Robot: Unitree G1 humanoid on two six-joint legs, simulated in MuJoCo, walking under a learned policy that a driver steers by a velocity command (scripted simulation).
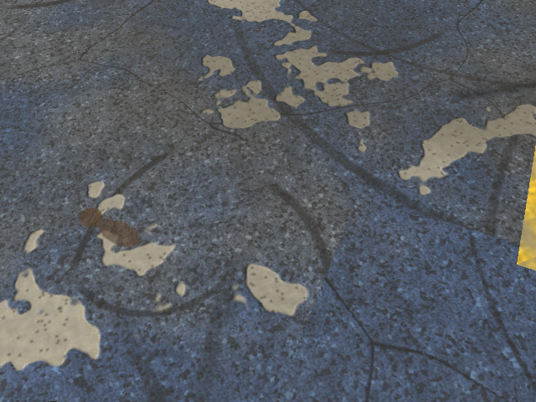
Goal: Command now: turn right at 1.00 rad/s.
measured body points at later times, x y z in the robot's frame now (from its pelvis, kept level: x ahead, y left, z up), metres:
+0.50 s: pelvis +0.11 +0.00 +0.02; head +0.11 +0.03 +0.46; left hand +0.24 +0.26 -0.11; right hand +0.20 -0.29 -0.07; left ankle +0.15 +0.09 -0.71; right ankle +0.00 -0.10 -0.72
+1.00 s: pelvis +0.47 +0.04 -0.01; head +0.52 +0.06 +0.43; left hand +0.67 +0.33 -0.08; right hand +0.51 -0.26 -0.12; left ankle +0.19 +0.08 -0.66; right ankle +0.63 -0.04 -0.72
